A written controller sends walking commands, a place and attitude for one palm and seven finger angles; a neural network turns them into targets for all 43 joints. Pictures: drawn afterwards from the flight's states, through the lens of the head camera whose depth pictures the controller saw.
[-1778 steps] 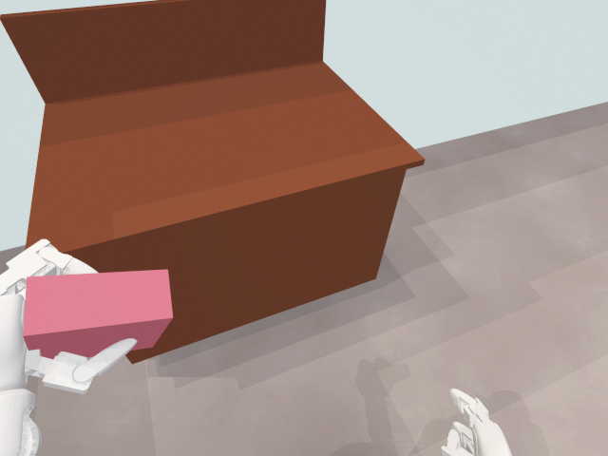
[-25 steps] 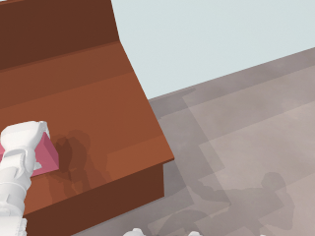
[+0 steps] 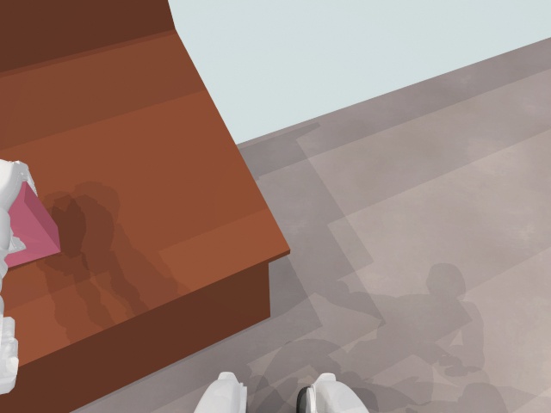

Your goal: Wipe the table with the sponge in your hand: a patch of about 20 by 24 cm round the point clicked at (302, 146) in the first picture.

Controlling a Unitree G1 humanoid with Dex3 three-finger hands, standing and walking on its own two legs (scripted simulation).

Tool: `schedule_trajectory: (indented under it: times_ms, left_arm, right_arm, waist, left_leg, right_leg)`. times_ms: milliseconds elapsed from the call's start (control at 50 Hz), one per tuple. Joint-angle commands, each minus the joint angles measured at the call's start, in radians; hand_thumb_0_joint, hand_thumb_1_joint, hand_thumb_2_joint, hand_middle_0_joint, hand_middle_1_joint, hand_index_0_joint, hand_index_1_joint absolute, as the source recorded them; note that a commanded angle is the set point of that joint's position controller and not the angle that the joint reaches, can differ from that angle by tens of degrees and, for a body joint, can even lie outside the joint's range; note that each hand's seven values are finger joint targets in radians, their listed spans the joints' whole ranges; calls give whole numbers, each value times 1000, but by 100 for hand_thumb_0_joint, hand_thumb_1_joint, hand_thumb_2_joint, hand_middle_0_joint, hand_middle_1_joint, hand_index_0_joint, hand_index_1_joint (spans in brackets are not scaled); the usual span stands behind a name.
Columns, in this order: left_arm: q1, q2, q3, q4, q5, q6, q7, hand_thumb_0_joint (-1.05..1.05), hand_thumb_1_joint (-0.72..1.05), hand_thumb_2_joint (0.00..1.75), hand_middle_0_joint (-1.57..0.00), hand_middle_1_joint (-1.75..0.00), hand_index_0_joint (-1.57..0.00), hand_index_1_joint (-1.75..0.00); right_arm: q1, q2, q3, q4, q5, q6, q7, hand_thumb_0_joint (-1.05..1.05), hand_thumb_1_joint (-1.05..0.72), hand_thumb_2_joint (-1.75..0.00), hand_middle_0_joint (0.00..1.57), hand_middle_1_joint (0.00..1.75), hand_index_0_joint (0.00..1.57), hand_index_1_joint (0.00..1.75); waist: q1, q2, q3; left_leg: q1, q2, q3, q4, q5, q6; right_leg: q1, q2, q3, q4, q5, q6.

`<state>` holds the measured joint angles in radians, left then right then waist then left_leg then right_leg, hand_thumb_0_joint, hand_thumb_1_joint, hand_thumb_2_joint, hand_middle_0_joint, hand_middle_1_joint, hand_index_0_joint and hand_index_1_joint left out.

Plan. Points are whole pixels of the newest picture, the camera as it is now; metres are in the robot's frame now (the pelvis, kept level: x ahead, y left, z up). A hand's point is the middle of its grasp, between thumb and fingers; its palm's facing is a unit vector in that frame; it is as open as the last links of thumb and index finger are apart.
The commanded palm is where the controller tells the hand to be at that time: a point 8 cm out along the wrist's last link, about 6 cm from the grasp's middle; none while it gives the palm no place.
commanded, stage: wipe forward along the first lane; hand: left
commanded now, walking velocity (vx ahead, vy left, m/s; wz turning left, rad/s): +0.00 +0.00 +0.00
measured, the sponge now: (6, 237) +0.36 +0.42 -0.01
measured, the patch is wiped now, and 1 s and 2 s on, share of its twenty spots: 0.15 0.30 0.50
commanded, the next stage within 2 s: slide across to the middle lane in 0.42 s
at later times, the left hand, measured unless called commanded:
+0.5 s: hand out of the picture +0.44 +0.44 +0.03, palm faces -0.20 +0.05 -0.98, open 9.7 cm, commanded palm +0.45 +0.41 +0.05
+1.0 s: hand (15, 171) +0.46 +0.42 +0.03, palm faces -0.19 +0.05 -0.98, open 9.7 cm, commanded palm +0.47 +0.36 +0.07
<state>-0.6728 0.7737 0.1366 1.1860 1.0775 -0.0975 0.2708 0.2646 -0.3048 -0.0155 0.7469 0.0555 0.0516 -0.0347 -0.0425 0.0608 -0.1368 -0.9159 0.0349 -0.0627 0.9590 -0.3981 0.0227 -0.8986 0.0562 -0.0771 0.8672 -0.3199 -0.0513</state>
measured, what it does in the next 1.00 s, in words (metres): shifts its weight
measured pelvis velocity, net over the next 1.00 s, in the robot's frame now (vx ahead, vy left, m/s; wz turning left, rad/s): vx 0.06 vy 0.05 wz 0.01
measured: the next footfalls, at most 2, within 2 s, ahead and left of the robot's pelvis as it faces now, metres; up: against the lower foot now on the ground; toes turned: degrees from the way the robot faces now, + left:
none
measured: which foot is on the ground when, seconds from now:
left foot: down 0.00-1.00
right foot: down 0.00-1.00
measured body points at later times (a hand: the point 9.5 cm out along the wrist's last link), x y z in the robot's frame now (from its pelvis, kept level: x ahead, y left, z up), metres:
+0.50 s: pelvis +0.02 +0.03 +0.00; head +0.15 +0.04 +0.43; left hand +0.45 +0.43 +0.08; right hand +0.07 -0.25 -0.13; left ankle +0.03 +0.13 -0.68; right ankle +0.05 -0.09 -0.68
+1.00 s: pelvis +0.06 +0.05 +0.02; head +0.16 +0.06 +0.46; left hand +0.47 +0.41 +0.09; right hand +0.10 -0.23 -0.11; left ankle +0.03 +0.13 -0.68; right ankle +0.05 -0.09 -0.68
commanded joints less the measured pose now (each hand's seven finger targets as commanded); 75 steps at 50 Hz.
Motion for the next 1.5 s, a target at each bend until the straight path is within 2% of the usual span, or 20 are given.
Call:
schedule_trajectory:
  times_ms: [0, 60, 140, 220, 260, 400, 460, 500, 640, 660, 820, 900, 1000, 1100, 1160, 1180, 1320, 1340, 1420, 1480]
  left_arm:
    - [-313, 314, 29, -107, 14, 24, 47, 0, 10, 130, -120, -160, -120, -160]
    - [-322, 343, 43, -94, 8, 30, 37, 0, 10, 130, -120, -160, -120, -160]
    - [-340, 325, 25, -97, 20, 30, 22, 0, 10, 130, -120, -160, -120, -160]
    - [-331, 279, 5, -103, 23, 27, 13, 0, 10, 130, -120, -160, -120, -160]
    - [-311, 317, 39, -94, 15, 22, 16, 0, 10, 130, -120, -160, -120, -160]
    - [-336, 297, 26, -75, 23, 16, 29, 0, 10, 130, -120, -160, -120, -160]
    - [-356, 294, 22, -80, 32, 20, 30, 0, 10, 130, -120, -160, -120, -160]
    - [-332, 274, 15, -58, 31, 32, 28, 0, 10, 130, -120, -160, -120, -160]
    - [-414, 133, -72, -191, -13, 22, 30, 0, 10, 130, -120, -160, -120, -160]
    - [-405, 145, -51, -191, -17, 23, 36, 0, 10, 130, -120, -160, -120, -160]
    - [-414, -55, -157, -240, -72, 51, 50, 0, 10, 130, -120, -160, -120, -160]
    - [-396, -42, -162, -198, -57, 90, 40, 0, 10, 130, -120, -160, -120, -160]
    - [-415, -118, -213, -231, -53, 105, 28, 0, 10, 130, -120, -160, -120, -160]
    - [-379, -128, -194, -220, -59, 113, 34, 0, 10, 130, -120, -160, -120, -160]
    - [-383, -153, -202, -235, -56, 125, 43, 0, 10, 130, -120, -160, -120, -160]
    - [-391, -185, -224, -235, -57, 134, 45, 0, 10, 130, -120, -160, -120, -160]
    - [-371, -91, -139, -205, -46, 179, 65, 0, 10, 130, -120, -160, -120, -160]
    - [-355, -41, -109, -186, -34, 184, 70, 0, 10, 130, -120, -160, -120, -160]
    - [-266, -109, -138, -220, -38, 184, 66, 0, 10, 130, -120, -160, -120, -160]
    - [-166, -79, -108, -208, -41, 190, 68, 0, 10, 130, -120, -160, -120, -160]
  right_arm:
    - [93, -170, -51, -77, -4, -23, -15, 0, -90, -90, 20, 30, 20, 30]
    - [103, -172, -47, -77, -4, -19, -17, 0, -90, -90, 20, 30, 20, 30]
    - [128, -170, -51, -73, -7, -9, -16, 0, -90, -90, 20, 30, 20, 30]
    - [139, -164, -55, -74, -9, 6, -14, 0, -90, -90, 20, 30, 20, 30]
    - [145, -170, -55, -73, -11, 16, -13, 0, -90, -90, 20, 30, 20, 30]
    - [152, -176, -58, -72, -11, 34, -6, 0, -90, -90, 20, 30, 20, 30]
    - [165, -178, -62, -69, -15, 41, -5, 0, -90, -90, 20, 30, 20, 30]
    - [166, -176, -63, -67, -16, 48, -3, 0, -90, -90, 20, 30, 20, 30]
    - [167, -160, -82, -53, -20, 55, -3, 0, -90, -90, 20, 30, 20, 30]
    - [166, -161, -86, -46, -22, 56, -4, 0, -90, -90, 20, 30, 20, 30]
    - [136, -139, -94, -9, -25, 55, 1, 0, -90, -90, 20, 30, 20, 30]
    - [132, -141, -88, 5, -24, 70, 4, 0, -90, -90, 20, 30, 20, 30]
    - [118, -133, -92, 6, -28, 77, 10, 0, -90, -90, 20, 30, 20, 30]
    - [112, -129, -96, 9, -31, 88, 13, 0, -90, -90, 20, 30, 20, 30]
    - [106, -125, -98, 11, -33, 93, 20, 0, -90, -90, 20, 30, 20, 30]
    - [101, -123, -100, 11, -33, 96, 24, 0, -90, -90, 20, 30, 20, 30]
    - [85, -130, -93, 15, -29, 104, 31, 0, -90, -90, 20, 30, 20, 30]
    - [95, -136, -92, 19, -33, 105, 33, 0, -90, -90, 20, 30, 20, 30]
    - [78, -123, -95, -3, -28, 100, 44, 0, -90, -90, 20, 30, 20, 30]
    - [79, -129, -93, -14, -26, 103, 48, 0, -90, -90, 20, 30, 20, 30]
  waist:
    - [-52, -52, -258]
    - [-49, -38, -284]
    - [-53, -4, -323]
    - [-63, -27, -328]
    - [-51, -50, -325]
    - [-67, -44, -282]
    - [-63, -17, -320]
    - [-65, -37, -317]
    - [-82, 36, -354]
    - [-77, 34, -354]
    - [-84, 64, -334]
    - [-83, 21, -288]
    - [-81, 60, -296]
    - [-69, 1, -321]
    - [-60, 48, -332]
    - [-68, 24, -329]
    - [-46, -25, -351]
    - [-35, -21, -355]
    - [-19, -10, -382]
    - [-2, -46, -372]
  left_leg:
    - [36, -47, 44, -112, -74, 59]
    - [45, -47, 45, -109, -47, 58]
    - [91, -46, 43, -104, 26, 56]
    - [118, -44, 44, -101, 89, 55]
    - [105, -43, 44, -94, 101, 55]
    - [134, -41, 33, -104, 123, 51]
    - [186, -39, 20, -112, 169, 46]
    - [196, -38, 21, -111, 191, 46]
    - [372, -21, -12, -160, 250, 22]
    - [392, -16, -18, -166, 253, 19]
    - [522, -1, -41, -212, 379, -14]
    - [495, -10, -31, -232, 362, -10]
    - [558, -5, -35, -241, 450, -25]
    - [558, -5, -28, -241, 514, -23]
    - [607, 4, -35, -242, 618, -39]
    - [600, 2, -28, -242, 606, -34]
    - [522, -20, 12, -263, 579, -6]
    - [517, -24, 15, -260, 575, -2]
    - [524, -29, 29, -263, 612, 7]
    - [476, -41, 43, -265, 563, 18]
  right_leg:
    - [239, -9, 113, -186, -93, 6]
    - [248, -7, 110, -176, -58, 6]
    - [238, -1, 95, -159, 24, 2]
    - [236, 5, 85, -156, 92, 0]
    - [247, 8, 82, -152, 105, 0]
    - [186, 13, 63, -152, 92, -5]
    - [166, 12, 52, -139, 108, -10]
    - [171, 13, 51, -144, 131, -10]
    - [134, 14, 33, -170, 113, -12]
    - [133, 13, 30, -174, 110, -14]
    - [144, 6, 23, -202, 164, -18]
    - [201, 6, 27, -232, 175, -20]
    - [207, 6, 22, -240, 209, -23]
    - [271, 3, 27, -245, 277, -19]
    - [258, 2, 22, -235, 296, -20]
    - [271, 2, 23, -244, 309, -17]
    - [424, -14, 48, -249, 457, -15]
    - [441, -16, 52, -246, 474, -16]
    - [493, -20, 60, -251, 535, -14]
    - [550, -23, 67, -254, 577, -11]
